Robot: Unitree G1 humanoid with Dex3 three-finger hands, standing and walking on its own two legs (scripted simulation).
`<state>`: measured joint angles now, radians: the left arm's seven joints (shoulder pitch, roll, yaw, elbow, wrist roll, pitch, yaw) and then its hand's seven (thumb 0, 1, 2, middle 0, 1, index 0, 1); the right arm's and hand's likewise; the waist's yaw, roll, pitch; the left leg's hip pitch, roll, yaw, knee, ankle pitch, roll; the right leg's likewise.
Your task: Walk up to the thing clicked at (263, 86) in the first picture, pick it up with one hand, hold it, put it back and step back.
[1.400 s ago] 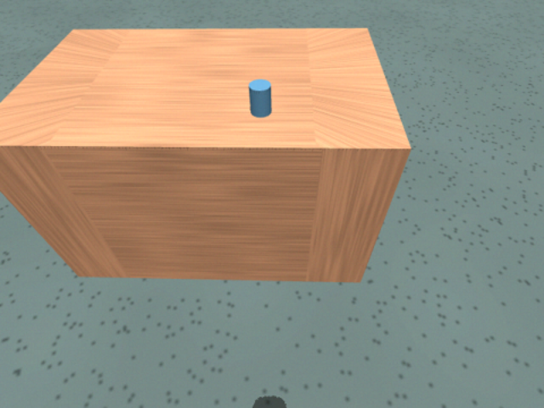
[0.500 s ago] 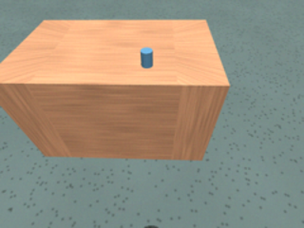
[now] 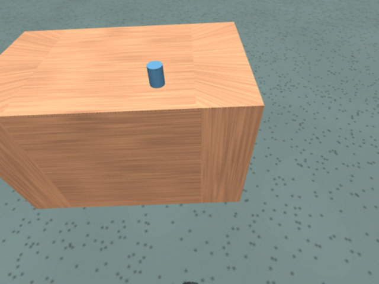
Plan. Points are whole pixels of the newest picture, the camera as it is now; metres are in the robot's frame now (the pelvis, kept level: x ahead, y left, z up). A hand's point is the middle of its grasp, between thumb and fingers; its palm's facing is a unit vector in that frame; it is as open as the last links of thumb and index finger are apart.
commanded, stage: walk up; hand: left
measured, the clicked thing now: (156, 74) +0.86 +0.14 -0.02
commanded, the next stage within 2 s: none
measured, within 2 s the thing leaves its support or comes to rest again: neither
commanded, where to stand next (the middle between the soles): +0.40 -0.02 m, yaw +1 degrees
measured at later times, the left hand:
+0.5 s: hand (91, 271) +0.21 +0.27 -0.15, palm faces -0.05 -0.94 -0.33, open 7.4 cm
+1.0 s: hand (118, 207) +0.36 +0.22 -0.12, palm faces -0.03 -0.91 -0.42, open 7.4 cm
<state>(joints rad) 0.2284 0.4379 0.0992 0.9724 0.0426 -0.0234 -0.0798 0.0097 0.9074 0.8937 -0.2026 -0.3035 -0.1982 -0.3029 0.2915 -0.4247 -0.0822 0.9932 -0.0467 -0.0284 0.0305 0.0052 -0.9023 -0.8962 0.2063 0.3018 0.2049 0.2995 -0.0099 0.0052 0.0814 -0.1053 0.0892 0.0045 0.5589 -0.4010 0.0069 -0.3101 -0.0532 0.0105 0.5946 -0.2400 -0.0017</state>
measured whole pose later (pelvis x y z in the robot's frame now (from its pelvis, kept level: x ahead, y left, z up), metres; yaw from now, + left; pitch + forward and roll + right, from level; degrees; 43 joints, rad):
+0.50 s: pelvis +0.16 -0.01 +0.00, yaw +0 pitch -4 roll +0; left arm 0.31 0.43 0.05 0.88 0.02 -0.03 -0.04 0.01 0.91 0.89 -0.20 -0.30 -0.20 -0.30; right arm 0.31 -0.37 -0.05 0.83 -0.01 -0.09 0.04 0.00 -0.90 -0.90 0.20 0.30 0.20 0.30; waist -0.01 -0.08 0.09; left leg -0.25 0.02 0.07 0.56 -0.25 0.03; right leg -0.41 -0.01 0.05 1.05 -0.40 -0.04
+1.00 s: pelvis +0.30 -0.05 +0.00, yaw +0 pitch -3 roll +0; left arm 0.30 0.39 0.03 0.83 0.02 -0.07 -0.01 0.01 0.90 0.89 -0.21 -0.30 -0.20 -0.30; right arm 0.29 -0.42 -0.05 0.85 -0.01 -0.01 0.03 0.01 -0.91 -0.90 0.20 0.30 0.20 0.30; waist 0.02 0.05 0.11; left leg -0.45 0.05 0.01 0.82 -0.35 0.01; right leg -0.26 -0.04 -0.05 0.59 -0.28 -0.01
